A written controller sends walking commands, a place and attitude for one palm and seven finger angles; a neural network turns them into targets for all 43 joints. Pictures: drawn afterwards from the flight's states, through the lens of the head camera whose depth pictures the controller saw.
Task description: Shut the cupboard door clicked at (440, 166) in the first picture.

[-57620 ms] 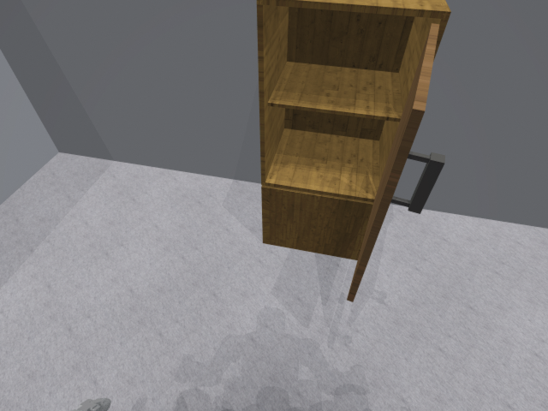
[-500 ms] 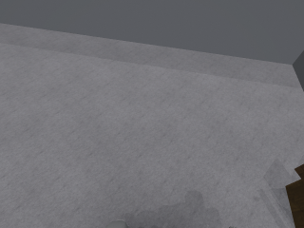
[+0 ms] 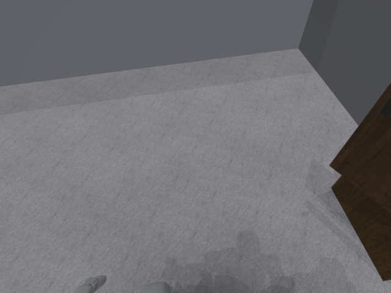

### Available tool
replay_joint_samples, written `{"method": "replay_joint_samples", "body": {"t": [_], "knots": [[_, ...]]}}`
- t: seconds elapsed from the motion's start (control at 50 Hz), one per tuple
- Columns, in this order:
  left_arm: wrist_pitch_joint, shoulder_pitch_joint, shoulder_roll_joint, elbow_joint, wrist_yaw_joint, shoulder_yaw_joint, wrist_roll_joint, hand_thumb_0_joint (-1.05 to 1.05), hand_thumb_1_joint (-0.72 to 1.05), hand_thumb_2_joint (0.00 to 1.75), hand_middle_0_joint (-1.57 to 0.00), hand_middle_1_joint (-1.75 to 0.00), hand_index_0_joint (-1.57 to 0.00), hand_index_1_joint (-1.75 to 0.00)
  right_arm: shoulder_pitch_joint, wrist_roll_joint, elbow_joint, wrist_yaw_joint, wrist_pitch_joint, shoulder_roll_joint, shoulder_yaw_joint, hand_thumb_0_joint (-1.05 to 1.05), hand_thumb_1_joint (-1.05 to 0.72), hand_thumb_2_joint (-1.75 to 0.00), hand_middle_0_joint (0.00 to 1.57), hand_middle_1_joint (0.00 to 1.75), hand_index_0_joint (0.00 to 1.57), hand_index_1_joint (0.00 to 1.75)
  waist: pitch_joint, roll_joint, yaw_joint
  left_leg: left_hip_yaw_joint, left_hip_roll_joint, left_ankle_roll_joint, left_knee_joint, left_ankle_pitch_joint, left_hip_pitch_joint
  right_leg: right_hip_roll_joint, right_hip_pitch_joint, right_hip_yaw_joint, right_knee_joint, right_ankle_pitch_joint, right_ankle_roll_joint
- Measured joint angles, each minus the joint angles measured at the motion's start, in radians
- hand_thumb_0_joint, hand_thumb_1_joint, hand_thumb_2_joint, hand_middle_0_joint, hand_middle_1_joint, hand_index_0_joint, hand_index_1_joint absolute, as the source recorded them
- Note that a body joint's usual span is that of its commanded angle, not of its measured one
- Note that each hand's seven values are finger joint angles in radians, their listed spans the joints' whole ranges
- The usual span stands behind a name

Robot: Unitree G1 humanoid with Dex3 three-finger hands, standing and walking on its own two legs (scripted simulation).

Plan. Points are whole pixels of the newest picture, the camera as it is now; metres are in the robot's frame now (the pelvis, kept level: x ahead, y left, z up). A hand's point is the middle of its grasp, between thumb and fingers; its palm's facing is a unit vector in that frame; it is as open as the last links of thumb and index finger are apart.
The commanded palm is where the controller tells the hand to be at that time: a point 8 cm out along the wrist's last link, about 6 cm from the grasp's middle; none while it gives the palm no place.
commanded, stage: turn to face it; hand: left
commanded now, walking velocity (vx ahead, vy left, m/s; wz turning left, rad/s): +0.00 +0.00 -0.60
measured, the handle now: out of the picture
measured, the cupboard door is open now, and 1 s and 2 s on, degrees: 27 27 27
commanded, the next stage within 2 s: take the last steps up to it in 1.38 s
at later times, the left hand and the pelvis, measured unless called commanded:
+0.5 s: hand (116, 278) +0.17 +0.21 -0.15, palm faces -0.26 -0.95 -0.20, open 7.4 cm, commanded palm none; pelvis +0.03 +0.03 +0.02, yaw -17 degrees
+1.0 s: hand (158, 259) +0.21 +0.12 -0.15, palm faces -0.53 -0.82 -0.23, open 7.4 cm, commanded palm none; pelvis +0.04 -0.01 +0.01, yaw -34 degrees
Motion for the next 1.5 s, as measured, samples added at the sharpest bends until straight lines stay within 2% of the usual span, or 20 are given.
{"method": "replay_joint_samples", "body": {"t": [0.04, 0.1, 0.22, 0.28, 0.36, 0.42, 0.46, 0.62, 0.68, 0.7, 0.76, 0.84, 0.98, 1.04, 1.1, 1.18, 1.22, 1.28, 1.44, 1.5], "knots": [[0.004, 0.013, -0.009, 0.004, 0.010, -0.004, -0.001, 0.00, 0.91, 0.89, -0.20, -0.30, -0.20, -0.30, -0.010, -0.001, 0.002, 0.002, 0.001, 0.000, 0.001, 0.01, -0.91, -0.90, 0.20, 0.30, 0.20, 0.30, -0.002, -0.007, 0.001, -0.025, -0.025, -0.008, 0.088, 0.051, -0.050, 0.007, 0.012, 0.022, -0.045, 0.029, 0.007], [0.004, 0.025, -0.010, 0.013, 0.016, -0.007, 0.000, 0.00, 0.91, 0.89, -0.20, -0.30, -0.20, -0.30, -0.018, -0.001, -0.012, 0.007, -0.010, 0.016, 0.007, 0.01, -0.91, -0.90, 0.20, 0.30, 0.20, 0.30, -0.004, -0.037, -0.001, -0.036, -0.044, -0.020, 0.067, 0.100, -0.074, 0.012, 0.022, 0.054, -0.099, 0.063, 0.003], [0.003, 0.037, -0.006, 0.025, 0.013, -0.006, 0.004, 0.00, 0.90, 0.89, -0.20, -0.30, -0.20, -0.30, -0.036, 0.008, -0.033, 0.005, -0.023, 0.051, 0.020, 0.01, -0.91, -0.90, 0.20, 0.30, 0.20, 0.30, -0.012, -0.084, 0.019, -0.051, -0.078, -0.021, -0.195, 0.082, 0.004, 0.028, 0.010, 0.121, -0.106, 0.071, 0.013], [0.013, 0.042, 0.001, 0.032, 0.013, 0.001, -0.001, 0.00, 0.90, 0.89, -0.20, -0.30, -0.20, -0.30, -0.042, 0.012, -0.045, 0.001, -0.039, 0.064, 0.030, 0.01, -0.91, -0.90, 0.20, 0.30, 0.20, 0.30, -0.022, -0.099, 0.024, -0.048, -0.093, -0.011, -0.397, 0.163, 0.090, 0.044, -0.017, 0.156, -0.064, 0.051, 0.031], [0.034, 0.029, 0.029, 0.045, 0.008, 0.016, -0.006, 0.00, 0.90, 0.89, -0.20, -0.30, -0.20, -0.30, -0.038, -0.005, -0.054, -0.004, -0.062, 0.093, 0.053, 0.00, -0.91, -0.90, 0.20, 0.30, 0.20, 0.30, -0.017, -0.133, 0.025, 0.002, -0.083, 0.064, -0.435, 0.182, 0.124, 0.048, -0.122, 0.139, 0.232, -0.146, 0.051], [0.040, 0.018, 0.042, 0.045, -0.006, 0.027, -0.001, 0.00, 0.91, 0.89, -0.20, -0.30, -0.20, -0.30, -0.020, -0.013, -0.057, -0.010, -0.063, 0.104, 0.063, 0.00, -0.91, -0.90, 0.20, 0.30, 0.20, 0.30, -0.012, -0.120, 0.022, 0.028, -0.054, 0.070, -0.484, 0.194, 0.161, 0.032, -0.185, 0.082, 0.455, -0.152, 0.072], [0.042, 0.009, 0.047, 0.038, -0.011, 0.032, -0.002, 0.00, 0.91, 0.89, -0.20, -0.30, -0.20, -0.30, -0.012, -0.015, -0.054, -0.013, -0.063, 0.106, 0.063, 0.00, -0.91, -0.90, 0.20, 0.30, 0.20, 0.30, -0.006, -0.108, 0.022, 0.047, -0.036, 0.067, -0.514, 0.206, 0.184, 0.013, -0.195, 0.058, 0.495, -0.135, 0.083], [0.041, -0.029, 0.042, 0.021, -0.020, 0.030, -0.003, 0.00, 0.91, 0.89, -0.20, -0.29, -0.20, -0.30, 0.019, -0.016, -0.023, -0.003, -0.057, 0.079, 0.039, 0.00, -0.91, -0.90, 0.20, 0.30, 0.20, 0.30, 0.008, -0.057, 0.002, 0.143, 0.027, 0.036, -0.489, 0.169, 0.222, -0.034, -0.098, 0.001, 0.220, -0.092, 0.076], [0.024, -0.031, 0.036, 0.008, -0.022, 0.020, -0.002, 0.00, 0.91, 0.89, -0.20, -0.29, -0.20, -0.30, 0.038, -0.010, -0.013, 0.004, -0.048, 0.054, 0.025, 0.00, -0.91, -0.90, 0.20, 0.30, 0.20, 0.30, -0.001, -0.038, -0.004, 0.175, 0.054, 0.011, -0.403, 0.115, 0.206, -0.027, -0.008, -0.021, 0.015, 0.036, 0.052], [0.009, -0.028, 0.037, 0.003, -0.020, 0.017, 0.001, 0.00, 0.91, 0.89, -0.20, -0.29, -0.20, -0.30, 0.043, -0.006, -0.010, 0.007, -0.042, 0.046, 0.021, 0.00, -0.91, -0.90, 0.20, 0.30, 0.20, 0.30, -0.009, -0.037, -0.001, 0.168, 0.056, 0.006, -0.333, 0.081, 0.179, -0.024, 0.009, -0.014, -0.021, 0.014, 0.031], [-0.011, -0.025, 0.010, 0.008, -0.001, -0.001, -0.004, 0.00, 0.91, 0.89, -0.20, -0.29, -0.20, -0.30, 0.017, 0.001, 0.005, 0.000, -0.005, 0.010, 0.009, 0.01, -0.91, -0.90, 0.20, 0.30, 0.20, 0.30, -0.003, 0.000, -0.005, 0.023, 0.010, -0.003, -0.033, -0.036, 0.052, 0.000, -0.011, 0.006, 0.012, -0.020, 0.005], [-0.009, -0.001, -0.003, 0.013, 0.017, -0.010, -0.008, 0.00, 0.91, 0.89, -0.20, -0.30, -0.20, -0.30, -0.016, 0.000, -0.002, 0.003, -0.005, 0.009, 0.011, 0.01, -0.91, -0.90, 0.20, 0.30, 0.20, 0.30, -0.001, -0.018, -0.005, -0.037, -0.031, -0.023, 0.116, 0.058, -0.059, 0.011, 0.016, 0.050, -0.073, 0.038, 0.003], [-0.010, 0.036, -0.009, 0.032, 0.016, -0.015, -0.003, 0.00, 0.90, 0.89, -0.20, -0.30, -0.20, -0.30, -0.052, 0.004, -0.033, 0.007, -0.018, 0.035, 0.021, 0.01, -0.91, -0.90, 0.20, 0.30, 0.20, 0.30, -0.013, -0.064, 0.010, -0.069, -0.055, -0.038, -0.042, 0.105, -0.072, 0.031, 0.043, 0.113, -0.133, 0.069, 0.008], [-0.003, 0.049, -0.007, 0.039, 0.015, -0.011, 0.003, 0.00, 0.90, 0.89, -0.20, -0.30, -0.20, -0.30, -0.063, 0.009, -0.043, 0.005, -0.024, 0.047, 0.025, 0.01, -0.91, -0.90, 0.20, 0.30, 0.20, 0.30, -0.021, -0.084, 0.023, -0.064, -0.075, -0.030, -0.180, 0.094, -0.021, 0.036, 0.037, 0.144, -0.114, 0.056, 0.021], [0.009, 0.062, 0.002, 0.045, 0.015, -0.004, -0.002, 0.00, 0.90, 0.89, -0.20, -0.30, -0.21, -0.30, -0.059, 0.012, -0.057, 0.004, -0.045, 0.055, 0.034, 0.00, -0.91, -0.90, 0.20, 0.30, 0.20, 0.30, -0.037, -0.095, 0.028, -0.057, -0.089, -0.015, -0.412, 0.196, 0.078, 0.051, 0.013, 0.174, -0.060, 0.024, 0.044], [0.029, 0.051, 0.034, 0.057, 0.012, 0.014, -0.006, 0.00, 0.90, 0.89, -0.20, -0.30, -0.20, -0.30, -0.053, -0.008, -0.064, -0.001, -0.061, 0.086, 0.058, 0.00, -0.91, -0.90, 0.20, 0.30, 0.20, 0.30, -0.026, -0.130, 0.033, -0.003, -0.079, 0.072, -0.411, 0.195, 0.098, 0.048, -0.102, 0.141, 0.272, -0.165, 0.050], [0.033, 0.043, 0.045, 0.061, 0.004, 0.022, -0.001, 0.00, 0.91, 0.89, -0.20, -0.30, -0.20, -0.30, -0.036, -0.013, -0.066, -0.005, -0.064, 0.096, 0.067, 0.00, -0.91, -0.90, 0.20, 0.30, 0.20, 0.30, -0.023, -0.124, 0.027, 0.011, -0.063, 0.081, -0.447, 0.206, 0.122, 0.039, -0.149, 0.101, 0.426, -0.167, 0.060], [0.035, 0.031, 0.052, 0.054, -0.002, 0.028, -0.001, 0.00, 0.91, 0.89, -0.20, -0.29, -0.20, -0.30, -0.014, -0.016, -0.055, -0.011, -0.063, 0.101, 0.070, 0.00, -0.91, -0.90, 0.20, 0.30, 0.20, 0.30, -0.018, -0.106, 0.023, 0.032, -0.044, 0.081, -0.505, 0.235, 0.154, 0.015, -0.173, 0.068, 0.495, -0.132, 0.074], [0.035, 0.000, 0.032, 0.058, -0.002, 0.018, -0.002, 0.00, 0.91, 0.89, -0.20, -0.29, -0.20, -0.30, 0.040, -0.016, 0.010, -0.006, -0.056, 0.087, 0.048, 0.00, -0.91, -0.90, 0.20, 0.30, 0.20, 0.30, -0.020, -0.058, -0.006, 0.098, -0.010, 0.068, -0.519, 0.232, 0.178, -0.025, -0.071, 0.025, 0.219, -0.109, 0.070], [0.020, -0.004, 0.017, 0.055, 0.000, 0.006, -0.002, 0.00, 0.91, 0.89, -0.20, -0.29, -0.20, -0.30, 0.065, -0.010, 0.036, -0.001, -0.049, 0.074, 0.036, 0.00, -0.91, -0.90, 0.20, 0.30, 0.20, 0.30, -0.029, -0.043, -0.015, 0.120, 0.001, 0.051, -0.463, 0.200, 0.165, -0.020, 0.025, 0.005, 0.004, 0.017, 0.052]]}}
